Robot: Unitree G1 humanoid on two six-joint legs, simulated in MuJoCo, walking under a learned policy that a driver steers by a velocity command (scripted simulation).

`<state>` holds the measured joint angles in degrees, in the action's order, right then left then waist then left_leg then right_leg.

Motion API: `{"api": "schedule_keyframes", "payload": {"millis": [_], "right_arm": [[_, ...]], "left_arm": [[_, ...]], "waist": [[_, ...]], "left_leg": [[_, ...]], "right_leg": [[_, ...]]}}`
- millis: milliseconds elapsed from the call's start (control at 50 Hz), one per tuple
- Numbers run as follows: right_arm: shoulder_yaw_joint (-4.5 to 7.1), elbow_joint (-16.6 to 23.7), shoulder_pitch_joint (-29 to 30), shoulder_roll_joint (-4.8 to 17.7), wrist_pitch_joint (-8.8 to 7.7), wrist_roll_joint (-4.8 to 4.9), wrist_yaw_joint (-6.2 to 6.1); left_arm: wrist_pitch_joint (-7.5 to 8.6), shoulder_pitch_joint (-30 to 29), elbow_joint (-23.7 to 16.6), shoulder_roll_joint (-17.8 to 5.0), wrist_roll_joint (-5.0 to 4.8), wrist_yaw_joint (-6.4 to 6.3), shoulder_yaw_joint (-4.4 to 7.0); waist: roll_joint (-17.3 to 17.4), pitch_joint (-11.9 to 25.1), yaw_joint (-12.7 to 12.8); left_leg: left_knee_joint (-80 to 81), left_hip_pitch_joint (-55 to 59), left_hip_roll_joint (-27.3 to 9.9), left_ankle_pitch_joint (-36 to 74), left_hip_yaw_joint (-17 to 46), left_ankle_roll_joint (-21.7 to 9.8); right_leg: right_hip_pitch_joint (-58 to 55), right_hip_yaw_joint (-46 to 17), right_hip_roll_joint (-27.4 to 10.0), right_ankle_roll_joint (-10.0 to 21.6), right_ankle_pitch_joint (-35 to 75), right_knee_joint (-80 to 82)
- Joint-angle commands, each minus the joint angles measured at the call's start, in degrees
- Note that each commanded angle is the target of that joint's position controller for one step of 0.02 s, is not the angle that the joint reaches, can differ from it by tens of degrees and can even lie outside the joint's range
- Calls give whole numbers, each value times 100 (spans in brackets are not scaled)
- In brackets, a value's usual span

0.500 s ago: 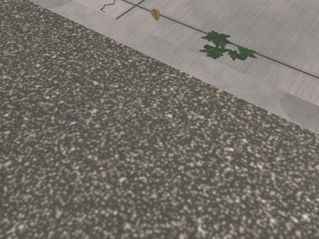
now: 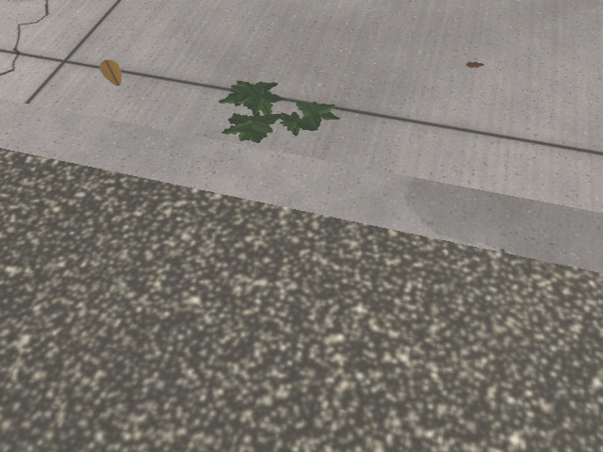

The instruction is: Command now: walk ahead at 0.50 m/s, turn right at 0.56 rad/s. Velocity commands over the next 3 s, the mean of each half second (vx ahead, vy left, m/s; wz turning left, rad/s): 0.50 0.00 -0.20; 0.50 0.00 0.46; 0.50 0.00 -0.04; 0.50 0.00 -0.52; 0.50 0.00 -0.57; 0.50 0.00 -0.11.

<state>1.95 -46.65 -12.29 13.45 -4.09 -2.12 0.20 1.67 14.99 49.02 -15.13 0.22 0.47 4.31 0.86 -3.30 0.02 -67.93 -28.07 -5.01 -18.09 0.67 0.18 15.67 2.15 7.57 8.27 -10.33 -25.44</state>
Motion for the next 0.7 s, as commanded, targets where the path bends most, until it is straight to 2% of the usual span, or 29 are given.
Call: {"api": "schedule_keyframes", "payload": {"millis": [20,60,120,180,260,300,320,340,360,380,400,420,440,460,480,500,520,540,580,640,700], "right_arm": [[103,242,-433,434,173,-74,27],[95,429,55,437,207,-72,39],[83,607,683,450,203,-42,66],[41,722,1135,412,168,-21,109],[3,913,1658,437,86,24,158],[25,891,1479,533,55,43,167],[56,800,1161,599,40,56,148],[110,638,695,703,29,70,106],[171,365,-115,788,-1,73,46],[250,143,-1033,983,-43,4,-24],[422,97,-1674,1650,-47,-106,-52],[410,-8,-1383,1429,54,98,44],[344,110,-764,1117,88,202,97],[280,171,-434,831,85,193,125],[236,131,-367,705,72,157,118],[205,39,-405,632,47,172,98],[208,-15,-456,662,13,179,86],[233,-60,-567,729,-20,195,82],[284,-127,-731,867,-32,220,64],[315,-204,-1039,903,5,231,47],[350,-270,-1364,932,26,227,37]], "left_arm": [[191,242,-271,-717,-45,-14,151],[203,456,-244,-797,-43,-16,169],[204,792,-189,-751,-57,-14,151],[239,1134,-75,-694,-31,-36,111],[257,1411,46,-702,49,-105,55],[279,1244,48,-815,90,-141,59],[296,1104,48,-855,101,-154,55],[308,1027,67,-914,118,-156,59],[302,965,97,-923,136,-137,52],[319,960,45,-834,131,-126,10],[336,1534,-101,-360,-49,-79,-93],[349,1561,-60,-580,78,-64,-59],[344,1040,-153,-697,205,-56,-49],[378,551,-263,-667,222,-15,-81],[374,357,-345,-582,221,15,-101],[311,347,-397,-544,271,31,-118],[240,420,-376,-466,288,46,-151],[193,431,-395,-428,290,56,-171],[137,175,-500,-386,276,59,-203],[113,-700,-801,-359,248,61,-243],[123,-1312,-992,-299,202,79,-293]], "waist": [[-88,370,-174],[-191,205,-40],[-351,115,214],[-414,125,432],[-443,-6,598],[-515,-44,430],[-540,13,251],[-569,226,54],[-408,633,-316],[-210,1187,-704],[1014,1968,-562],[1243,1867,-371],[540,878,-173],[66,466,-163],[-14,200,-50],[69,121,84],[192,195,153],[248,269,167],[240,243,149],[230,11,-71],[277,64,-316]], "left_leg": [[503,-512,-110,265,16,173],[1011,-817,-107,707,-39,276],[1902,-1120,-73,1478,-58,306],[2589,-1112,32,1959,-113,195],[3226,-972,224,1876,-215,-16],[3542,-589,308,1529,-252,-242],[3705,-117,424,1300,-294,-374],[3789,485,622,1034,-385,-501],[4094,1386,809,1072,-492,-659],[4113,2678,281,888,112,-914],[4294,4287,-1278,371,2774,-1716],[5221,4332,-1624,274,4519,-2039],[5276,3540,-1406,-295,3812,-1933],[5391,2853,-1163,-5,3086,-1807],[5515,2372,-873,524,2606,-1642],[5592,2051,-630,1002,2265,-1509],[5629,1917,-474,1409,2033,-1474],[5636,1863,-404,1806,1897,-1514],[5747,1721,-296,1896,1706,-1577],[5907,1692,-155,1770,1659,-1493],[5740,1977,-59,1964,1667,-1322]], "right_leg": [[-505,-1712,-1481,865,1762,1299],[-494,-1714,-1391,776,1582,1414],[-840,-1702,-1316,564,1546,1427],[-1285,-1626,-1337,413,2069,1298],[-1778,-1718,-1553,391,2595,1101],[-1937,-1640,-1717,295,2989,1015],[-1928,-1512,-1730,191,3591,817],[-1968,-1367,-1685,109,4427,355],[-1935,-1102,-1483,12,4870,-604],[-1212,-900,-1289,-76,3941,-1895],[525,-392,-455,-398,1297,-4142],[1679,-489,-54,-410,-1761,-4885],[2122,-709,-523,-370,-1302,-5043],[2098,-675,-763,-393,-879,-4739],[1965,-641,-940,-432,-726,-4353],[1761,-622,-1053,-521,-675,-4032],[1568,-558,-1079,-616,-646,-3852],[1514,-481,-1069,-700,-642,-3733],[1642,-374,-1110,-860,-477,-3361],[1983,-274,-1161,-1057,202,-2456],[1982,-280,-1070,-1116,799,-1707]]}}
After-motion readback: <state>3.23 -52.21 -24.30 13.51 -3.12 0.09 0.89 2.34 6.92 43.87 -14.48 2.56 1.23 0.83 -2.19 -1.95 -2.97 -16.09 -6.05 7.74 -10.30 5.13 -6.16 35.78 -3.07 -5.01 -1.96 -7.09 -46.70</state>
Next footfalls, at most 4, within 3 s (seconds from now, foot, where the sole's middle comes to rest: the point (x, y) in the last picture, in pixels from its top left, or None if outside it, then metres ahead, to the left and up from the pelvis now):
0.38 left None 0.40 0.10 -0.77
0.90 right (353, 359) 0.67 -0.08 -0.77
1.38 left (243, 297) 0.85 0.19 -0.77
1.90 right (321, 211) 1.13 -0.01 -0.77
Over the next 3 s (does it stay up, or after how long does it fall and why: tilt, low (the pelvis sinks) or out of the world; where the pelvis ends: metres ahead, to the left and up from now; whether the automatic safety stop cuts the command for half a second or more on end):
stays up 1.52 -0.13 0.00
